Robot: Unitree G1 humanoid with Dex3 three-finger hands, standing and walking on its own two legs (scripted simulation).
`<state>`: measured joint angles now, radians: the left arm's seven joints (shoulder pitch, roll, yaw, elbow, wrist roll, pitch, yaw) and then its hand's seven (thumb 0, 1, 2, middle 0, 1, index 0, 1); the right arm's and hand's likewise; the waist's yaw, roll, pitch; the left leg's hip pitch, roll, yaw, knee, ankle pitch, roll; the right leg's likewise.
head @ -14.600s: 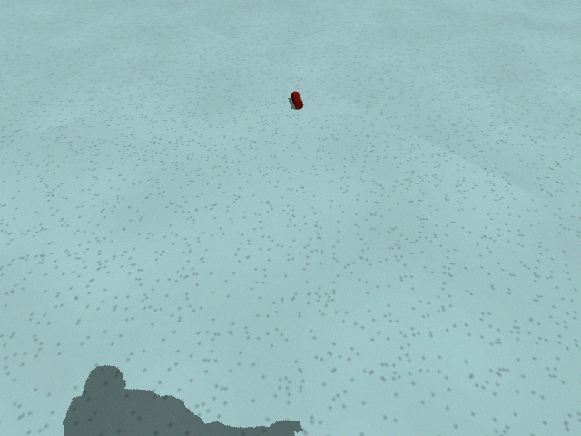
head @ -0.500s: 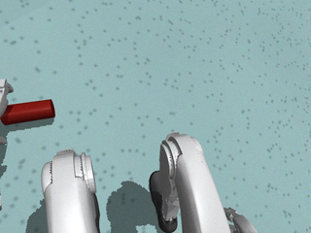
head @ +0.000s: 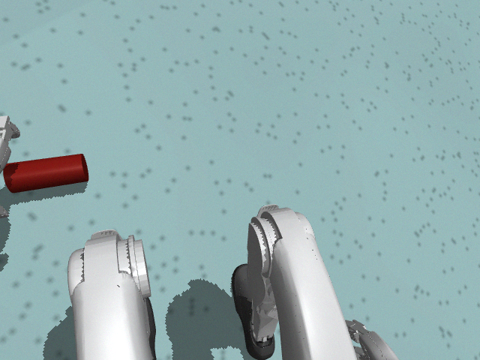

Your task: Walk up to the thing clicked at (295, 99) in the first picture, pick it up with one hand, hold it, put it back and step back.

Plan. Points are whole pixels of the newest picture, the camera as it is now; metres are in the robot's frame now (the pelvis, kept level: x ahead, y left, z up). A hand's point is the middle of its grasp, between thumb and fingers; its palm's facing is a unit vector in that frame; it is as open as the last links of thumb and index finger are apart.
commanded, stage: rise first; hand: left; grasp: from above
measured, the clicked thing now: (49, 172) +0.46 +0.30 -0.29
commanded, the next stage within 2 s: approach in 0.54 s
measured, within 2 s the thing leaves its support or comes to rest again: neither
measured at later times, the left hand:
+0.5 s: hand out of the picture +0.42 +0.34 -0.17, palm faces -0.46 -0.09 -0.88, open 13.9 cm
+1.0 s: hand (40, 159) +0.45 +0.28 -0.17, palm faces -0.44 -0.07 -0.90, open 14.0 cm
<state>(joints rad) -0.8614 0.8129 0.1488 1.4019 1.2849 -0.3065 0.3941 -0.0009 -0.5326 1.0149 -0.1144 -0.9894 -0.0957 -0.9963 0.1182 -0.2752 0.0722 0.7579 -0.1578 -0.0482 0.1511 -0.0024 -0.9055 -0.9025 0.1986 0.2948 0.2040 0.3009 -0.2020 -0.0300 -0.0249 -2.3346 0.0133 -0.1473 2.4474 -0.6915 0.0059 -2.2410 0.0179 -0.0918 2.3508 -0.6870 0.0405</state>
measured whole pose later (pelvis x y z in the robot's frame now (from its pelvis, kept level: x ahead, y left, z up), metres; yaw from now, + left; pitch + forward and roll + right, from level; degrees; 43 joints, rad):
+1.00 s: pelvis +0.00 +0.00 +0.00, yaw +0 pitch +32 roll -9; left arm -1.02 0.74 0.05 1.56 1.32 -0.26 0.47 0.00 -0.53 1.02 -0.11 -1.04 -0.10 -1.04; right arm 0.12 -0.28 0.11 0.75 -0.17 -0.09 0.15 0.00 -0.90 -0.90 0.20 0.29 0.20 0.30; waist -0.27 -0.03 -0.03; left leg -2.34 0.01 -0.15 2.43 -0.67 0.00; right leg -2.25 0.02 -0.09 2.34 -0.66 0.03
